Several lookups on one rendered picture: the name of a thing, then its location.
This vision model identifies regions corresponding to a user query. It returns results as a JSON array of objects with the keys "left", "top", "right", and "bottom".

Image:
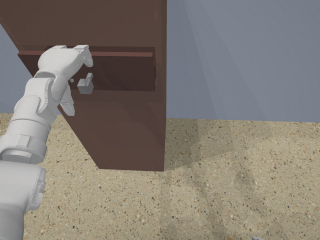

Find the robot left upper arm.
[{"left": 0, "top": 160, "right": 46, "bottom": 240}]

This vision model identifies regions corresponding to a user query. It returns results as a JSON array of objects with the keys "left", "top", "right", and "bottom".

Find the drawer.
[{"left": 17, "top": 45, "right": 156, "bottom": 92}]

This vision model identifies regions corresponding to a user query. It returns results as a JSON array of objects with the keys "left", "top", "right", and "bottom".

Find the robot left forearm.
[{"left": 0, "top": 68, "right": 68, "bottom": 165}]

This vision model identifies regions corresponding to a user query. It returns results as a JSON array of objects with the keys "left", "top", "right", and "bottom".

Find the robot left hand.
[{"left": 38, "top": 45, "right": 93, "bottom": 116}]

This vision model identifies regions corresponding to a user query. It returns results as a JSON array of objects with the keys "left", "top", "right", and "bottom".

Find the handle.
[{"left": 77, "top": 73, "right": 94, "bottom": 94}]

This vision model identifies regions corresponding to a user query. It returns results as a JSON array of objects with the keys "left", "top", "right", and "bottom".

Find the cabinet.
[{"left": 0, "top": 0, "right": 167, "bottom": 172}]

